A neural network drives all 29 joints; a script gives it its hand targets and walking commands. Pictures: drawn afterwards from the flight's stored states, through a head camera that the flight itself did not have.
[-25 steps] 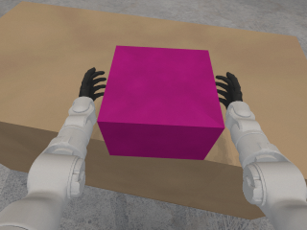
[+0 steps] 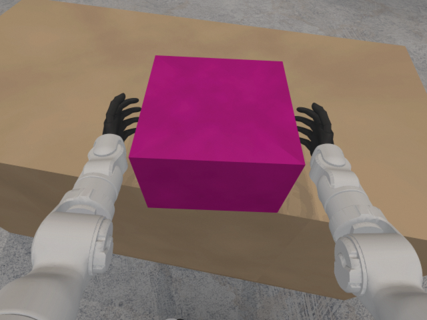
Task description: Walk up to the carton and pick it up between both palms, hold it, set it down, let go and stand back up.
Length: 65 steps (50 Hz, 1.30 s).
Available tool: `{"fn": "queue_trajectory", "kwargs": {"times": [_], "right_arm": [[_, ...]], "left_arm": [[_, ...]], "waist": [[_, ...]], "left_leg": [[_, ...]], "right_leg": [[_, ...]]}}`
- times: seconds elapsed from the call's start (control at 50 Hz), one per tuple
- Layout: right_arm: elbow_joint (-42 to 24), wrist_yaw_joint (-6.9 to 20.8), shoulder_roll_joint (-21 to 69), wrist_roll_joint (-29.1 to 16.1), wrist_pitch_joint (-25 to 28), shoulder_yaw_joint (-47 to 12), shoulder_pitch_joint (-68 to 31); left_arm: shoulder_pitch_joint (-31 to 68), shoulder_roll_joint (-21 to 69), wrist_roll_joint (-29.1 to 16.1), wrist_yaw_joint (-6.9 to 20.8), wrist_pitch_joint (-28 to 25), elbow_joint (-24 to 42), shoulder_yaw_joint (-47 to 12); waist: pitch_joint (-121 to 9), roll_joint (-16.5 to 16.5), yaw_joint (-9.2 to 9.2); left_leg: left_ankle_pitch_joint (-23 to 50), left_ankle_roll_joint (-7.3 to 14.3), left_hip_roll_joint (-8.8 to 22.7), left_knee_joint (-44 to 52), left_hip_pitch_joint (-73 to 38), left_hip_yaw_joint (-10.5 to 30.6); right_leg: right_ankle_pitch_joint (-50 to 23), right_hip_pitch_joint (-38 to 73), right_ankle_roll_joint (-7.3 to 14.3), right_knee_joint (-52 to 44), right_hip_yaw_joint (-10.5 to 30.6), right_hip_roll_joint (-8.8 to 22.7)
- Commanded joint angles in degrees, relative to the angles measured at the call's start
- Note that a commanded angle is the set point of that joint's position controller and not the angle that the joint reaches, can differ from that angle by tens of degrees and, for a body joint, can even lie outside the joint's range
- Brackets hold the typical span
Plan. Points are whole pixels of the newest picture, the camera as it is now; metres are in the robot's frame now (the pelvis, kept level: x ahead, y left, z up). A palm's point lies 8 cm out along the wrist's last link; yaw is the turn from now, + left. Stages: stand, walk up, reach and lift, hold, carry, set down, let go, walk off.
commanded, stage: set down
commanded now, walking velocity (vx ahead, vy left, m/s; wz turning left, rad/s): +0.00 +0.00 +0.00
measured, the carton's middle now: (216, 133) +0.48 +0.01 +0.04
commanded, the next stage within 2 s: none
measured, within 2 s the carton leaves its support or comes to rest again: neither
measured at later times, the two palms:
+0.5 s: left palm (94, 142) +0.42 +0.24 +0.08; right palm (334, 153) +0.40 -0.21 +0.08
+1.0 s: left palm (88, 160) +0.37 +0.23 +0.09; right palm (357, 173) +0.34 -0.23 +0.10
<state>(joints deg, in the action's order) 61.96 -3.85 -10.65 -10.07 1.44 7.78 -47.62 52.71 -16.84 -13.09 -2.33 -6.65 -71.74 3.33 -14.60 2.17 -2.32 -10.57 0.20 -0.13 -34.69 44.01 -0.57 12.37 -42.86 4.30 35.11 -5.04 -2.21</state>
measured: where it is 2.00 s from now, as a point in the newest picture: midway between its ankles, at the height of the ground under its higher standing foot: outside the picture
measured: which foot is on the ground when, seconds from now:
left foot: down 0.00-1.00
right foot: down 0.00-1.00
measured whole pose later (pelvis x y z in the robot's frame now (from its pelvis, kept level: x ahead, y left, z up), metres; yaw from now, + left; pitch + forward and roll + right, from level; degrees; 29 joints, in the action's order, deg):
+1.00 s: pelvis +0.01 +0.00 +0.02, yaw +0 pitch +6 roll +0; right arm 32.7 -1.8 -14.9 -16.1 -7.0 4.4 -21.7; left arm 24.9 -20.7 -15.1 0.6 8.1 -34.7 1.7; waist -6.3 3.4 -2.1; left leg -9.2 0.6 -0.4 -26.1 22.7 -0.8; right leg 10.8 -21.6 3.8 26.4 -4.3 -2.4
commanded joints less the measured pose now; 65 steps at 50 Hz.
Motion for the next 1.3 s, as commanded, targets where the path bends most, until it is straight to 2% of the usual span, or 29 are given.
{"fn": "queue_trajectory", "kwargs": {"times": [0.0, 0.04, 0.1, 0.22, 0.28, 0.34, 0.42, 0.48, 0.5, 0.54, 0.58, 0.6, 0.62, 0.64, 0.66, 0.68, 0.7, 0.74, 0.86, 0.88, 0.92, 0.94, 0.98, 1.0, 1.04, 1.06, 1.12, 1.16, 1.28], "right_arm": [[-16.68, -0.05, -13.42, -0.87, 4.73, 3.28, -31.47], [-18.66, -0.83, -16.18, -2.80, 4.23, 2.75, -31.09], [-7.57, -0.29, -11.24, -1.05, 0.25, 0.81, -28.71], [-23.69, 0.34, -17.83, -5.35, 3.31, 1.35, -25.71], [-18.08, 0.85, -13.50, -2.98, -1.18, 0.49, -30.17], [-19.31, 1.29, -14.15, -3.42, 0.16, -0.41, -20.40], [-15.46, 2.58, -10.16, -2.02, -0.32, 0.08, -22.66], [-26.00, 1.30, -14.73, -2.37, 3.33, 2.76, -22.39], [-26.27, 0.77, -13.31, -5.60, 4.51, -0.76, -5.01], [-30.26, -0.14, -14.72, -4.22, 3.72, 0.52, -10.24], [-33.22, -0.82, -14.74, -3.22, 3.51, 1.36, -8.94], [-33.91, -0.81, -14.34, -1.57, 0.97, 4.27, -20.23], [-32.40, -0.49, -12.23, -4.99, 2.11, -2.86, 7.85], [-38.36, -0.48, -15.89, -2.39, 1.13, 2.60, -13.87], [-36.42, -0.34, -15.53, -5.15, 2.05, -0.69, 7.37], [-43.32, -0.26, -14.41, -5.55, 2.19, -0.04, -1.12], [-38.28, -0.03, -13.86, -3.37, -0.40, 3.82, -12.97], [-45.02, 0.88, -14.21, -5.76, -0.98, 0.56, -6.36], [-42.63, 2.01, -16.50, -6.39, -3.45, -0.99, 4.56], [-42.82, 2.19, -14.62, -5.08, -4.83, 1.42, -7.34], [-38.96, 2.30, -12.56, -6.91, -5.11, -4.04, 15.96], [-42.54, 2.04, -14.79, -6.18, -6.25, -1.71, -1.84], [-43.74, 2.15, -14.43, -7.22, -5.43, -2.78, 10.93], [-45.39, 2.14, -12.63, -6.12, -6.72, 0.54, -9.50], [-44.74, 2.33, -13.03, -8.23, -4.59, -2.90, 13.10], [-46.35, 2.09, -14.21, -6.82, -5.61, 1.67, -6.21], [-44.34, 1.93, -14.07, -8.16, -3.95, -4.02, 14.46], [-50.22, 1.16, -16.42, -7.92, -2.88, -0.81, 8.65], [-54.69, 0.03, -16.36, -7.09, -2.25, -0.18, 25.46]], "left_arm": [[34.05, -12.38, -1.58, -1.02, -5.93, 19.52, 0.53], [32.31, -14.65, -1.73, -1.60, -2.53, 20.88, 1.61], [32.27, -10.80, -1.19, 1.29, -0.46, 9.40, 0.11], [25.50, -14.71, -2.53, -0.55, 0.72, 28.71, 1.03], [30.94, -12.83, -3.95, 2.82, 2.58, 17.26, 0.46], [22.97, -14.69, -4.27, 2.55, 0.24, 24.20, -2.08], [27.48, -11.22, -5.30, 2.78, -0.98, 14.41, -3.38], [22.84, -14.96, -5.24, 1.26, -0.80, 28.52, -1.37], [2.90, -13.41, -2.09, 1.85, 1.30, 31.64, 0.93], [8.61, -15.88, -0.60, 4.06, 3.77, 37.16, 4.26], [7.65, -16.28, 0.70, 4.73, 5.41, 40.42, 5.06], [23.07, -18.16, -1.91, 4.69, 4.60, 37.14, 4.57], [-3.88, -13.87, -0.02, 4.24, 5.77, 42.29, 3.22], [16.51, -18.02, -2.08, 3.81, 5.46, 46.36, 3.94], [-5.21, -14.06, -0.14, 3.05, 6.91, 48.39, 3.00], [1.36, -13.28, -2.50, 3.13, 6.80, 53.56, 1.23], [15.65, -13.25, -3.46, 3.15, 7.74, 43.99, 1.52], [7.93, -13.63, -4.75, 1.74, 7.80, 53.08, -1.34], [-7.64, -13.79, -2.02, 1.71, 11.11, 50.29, 2.39], [5.44, -15.44, -3.57, 2.02, 11.32, 48.59, 2.67], [-18.56, -14.14, -0.35, 3.07, 12.07, 49.17, 3.46], [2.01, -16.54, -1.79, 3.68, 12.51, 47.26, 3.27], [-11.55, -16.31, -0.96, 3.58, 12.17, 49.52, 4.17], [10.11, -18.78, -4.06, 3.34, 10.95, 46.67, 4.41], [-14.13, -13.82, -2.28, 3.40, 10.79, 49.16, 2.32], [7.23, -17.05, -4.61, 3.35, 9.74, 50.95, 2.39], [-16.50, -12.93, -2.11, 3.86, 12.28, 54.69, 1.50], [-7.13, -15.99, -3.69, 3.66, 12.19, 55.99, 2.44], [-27.67, -15.69, -2.12, 4.21, 11.87, 61.96, 6.38]], "waist": [[-47.27, -5.99, 1.29], [-50.77, -6.15, 0.99], [-31.19, -1.82, -0.38], [-50.39, -6.53, 1.67], [-31.34, -1.66, 0.56], [-32.24, -5.29, 1.81], [-26.95, -4.08, 0.01], [-40.26, -7.10, -0.11], [-38.29, -5.01, 0.55], [-38.99, -3.98, 0.92], [-32.83, -3.07, 0.02], [-30.54, -3.02, 0.11], [-25.57, -3.12, -0.03], [-32.05, -6.11, 0.57], [-29.39, -6.94, -0.16], [-33.48, -6.34, -0.63], [-28.35, -7.01, -2.25], [-30.16, -8.95, -0.92], [-19.61, -4.86, 1.69], [-19.38, -5.45, 1.97], [-9.75, -3.02, 2.70], [-14.67, -2.33, 2.12], [-9.54, -1.65, 3.07], [-11.39, -2.27, 3.54], [-11.02, -2.50, 1.94], [-15.59, -4.86, 1.58], [-11.09, -3.59, 1.59], [-16.20, -5.68, 0.88], [-9.76, -2.31, -0.10]], "left_leg": [[12.88, -1.18, 0.71, 1.42, -19.45, 1.56], [19.66, -1.97, -0.26, 0.00, -21.44, 2.31], [4.97, 0.66, -0.56, 2.47, -11.88, 1.85], [21.73, -2.57, -0.46, 0.95, -26.33, 1.88], [4.61, 1.50, -1.14, 3.19, -15.01, 2.23], [4.82, 0.32, -0.63, 7.52, -19.26, 1.90], [-1.54, 0.27, -0.31, 6.68, -15.82, 2.39], [15.18, -1.83, -0.56, 4.12, -25.32, 2.49], [20.24, -1.72, -1.05, 4.21, -27.88, 2.94], [20.98, -1.28, -2.27, 5.45, -24.18, 1.99], [16.10, -0.86, -2.36, 6.77, -21.77, 1.19], [6.77, 0.46, -2.33, 7.20, -15.73, 0.96], [11.53, 0.34, -1.06, 8.04, -24.79, 2.61], [10.85, -0.57, -1.42, 8.28, -24.15, 0.53], [16.46, -1.06, -0.53, 7.90, -32.58, 2.09], [22.23, -1.74, -0.61, 7.49, -35.25, 1.67], [15.03, -1.92, -0.14, 6.80, -28.73, 2.24], [14.71, -1.80, -0.02, 8.30, -32.32, 2.59], [11.97, -0.20, 0.43, 11.23, -33.63, 4.11], [5.43, 0.60, -0.50, 11.01, -27.24, 2.62], [7.41, 1.44, -0.17, 13.14, -31.08, 3.04], [5.70, 1.61, -0.70, 12.83, -26.81, 1.86], [4.55, 2.29, -0.35, 14.24, -28.16, 2.42], [-2.24, 2.92, -0.47, 14.02, -20.60, 1.05], [6.38, 1.74, -0.29, 14.34, -30.31, 2.65], [3.32, 1.58, -0.46, 13.33, -27.59, 1.56], [10.77, 0.88, 0.11, 14.07, -35.76, 3.80], [11.30, 0.16, -0.39, 12.27, -32.67, 2.46], [12.76, 1.34, -0.39, 12.15, -35.64, 2.57]], "right_leg": [[-18.77, 27.85, -4.98, -1.01, 5.77, 3.03], [-28.52, 29.49, -5.32, 0.02, 6.35, 2.22], [-13.88, 26.12, -5.67, -1.48, 6.90, 3.82], [-30.32, 30.82, -5.02, -1.26, 4.99, 1.87], [-15.20, 26.19, -5.52, -2.70, 6.49, 4.12], [-10.10, 31.13, -4.53, -5.97, 6.58, 3.82], [-1.47, 23.71, -4.28, -6.42, 6.18, 4.46], [-20.99, 26.74, -3.97, -4.35, 5.52, 3.09], [-31.84, 35.82, -4.86, -4.39, 5.59, 2.70], [-38.37, 40.91, -6.53, -3.25, 6.18, 3.08], [-31.74, 41.49, -6.57, -5.08, 7.28, 3.11], [-18.90, 34.58, -5.90, -4.93, 6.79, 3.42], [-23.01, 41.38, -5.49, -6.04, 5.82, 3.26], [-18.17, 35.50, -5.74, -7.71, 6.19, 2.57], [-23.76, 37.99, -4.69, -7.87, 5.89, 2.48], [-26.09, 34.66, -5.28, -8.39, 5.17, 1.54], [-16.01, 26.10, -4.89, -8.79, 4.98, 1.96], [-14.16, 31.08, -4.35, -9.72, 4.81, 1.58], [-13.92, 34.47, -4.03, -11.31, 5.71, 1.99], [-7.97, 31.66, -4.31, -11.52, 6.43, 2.62], [-11.85, 39.19, -4.54, -12.82, 7.34, 2.85], [-11.70, 37.08, -4.96, -12.00, 7.44, 2.81], [-7.82, 40.42, -4.53, -12.99, 7.52, 3.42], [-1.71, 35.49, -4.26, -12.72, 8.49, 3.72], [-11.88, 40.75, -4.53, -13.43, 8.54, 3.58], [-6.95, 35.13, -3.99, -12.41, 7.87, 2.88], [-14.24, 39.64, -4.04, -13.24, 7.62, 2.47], [-15.18, 37.40, -3.94, -12.50, 7.01, 2.60], [-20.94, 40.70, -4.49, -13.30, 8.37, 2.58]]}}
